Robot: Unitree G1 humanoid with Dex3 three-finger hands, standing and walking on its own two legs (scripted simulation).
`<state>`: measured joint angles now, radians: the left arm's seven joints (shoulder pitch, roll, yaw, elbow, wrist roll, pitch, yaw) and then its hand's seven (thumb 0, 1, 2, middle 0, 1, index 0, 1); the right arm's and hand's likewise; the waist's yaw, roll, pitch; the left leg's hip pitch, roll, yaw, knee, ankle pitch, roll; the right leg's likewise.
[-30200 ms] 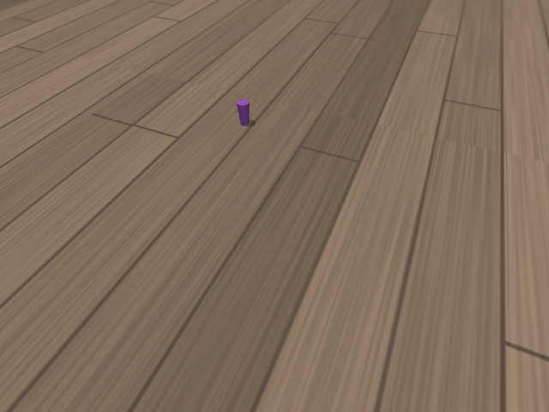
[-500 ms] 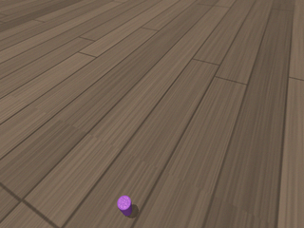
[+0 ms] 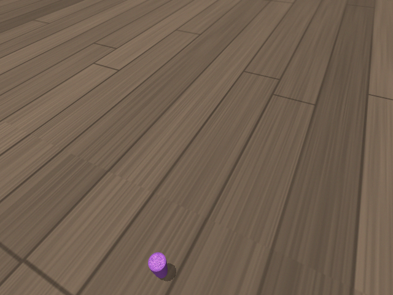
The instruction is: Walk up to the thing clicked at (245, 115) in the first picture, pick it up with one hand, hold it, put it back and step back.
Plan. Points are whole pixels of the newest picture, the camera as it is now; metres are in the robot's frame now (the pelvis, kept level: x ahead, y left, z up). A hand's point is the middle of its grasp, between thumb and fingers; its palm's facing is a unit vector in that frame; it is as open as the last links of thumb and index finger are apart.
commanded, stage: stand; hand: left
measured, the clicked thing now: (159, 267) +0.39 +0.22 -0.70
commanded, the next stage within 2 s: step back in 0.82 s
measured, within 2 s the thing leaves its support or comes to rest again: neither
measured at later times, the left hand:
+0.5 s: hand out of the picture +0.08 +0.25 -0.16, palm faces -0.01 -0.94 -0.34, open 7.3 cm
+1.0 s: hand out of the picture +0.08 +0.27 -0.16, palm faces +0.01 -0.93 -0.37, open 7.3 cm
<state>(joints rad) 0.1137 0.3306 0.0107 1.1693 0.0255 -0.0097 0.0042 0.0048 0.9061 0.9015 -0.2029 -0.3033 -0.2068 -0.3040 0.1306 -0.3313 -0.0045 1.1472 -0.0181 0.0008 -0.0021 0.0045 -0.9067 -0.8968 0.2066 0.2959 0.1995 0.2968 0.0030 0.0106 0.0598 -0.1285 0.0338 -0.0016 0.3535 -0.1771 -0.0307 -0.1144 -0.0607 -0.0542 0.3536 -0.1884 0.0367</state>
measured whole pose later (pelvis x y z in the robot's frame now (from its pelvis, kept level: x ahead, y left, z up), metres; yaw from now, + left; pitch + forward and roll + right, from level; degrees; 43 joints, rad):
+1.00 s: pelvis -0.02 +0.00 -0.01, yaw +0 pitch -2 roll -1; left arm 0.08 0.37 0.06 1.03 0.00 0.02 0.00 0.01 0.91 0.90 -0.20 -0.30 -0.21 -0.30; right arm 0.07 -0.38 -0.04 1.04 0.01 0.04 0.02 0.00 -0.91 -0.90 0.21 0.30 0.20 0.30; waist -0.01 0.02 0.13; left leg -0.28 0.04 -0.01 0.56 -0.25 -0.01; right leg -0.24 -0.06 -0.05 0.52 -0.24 0.03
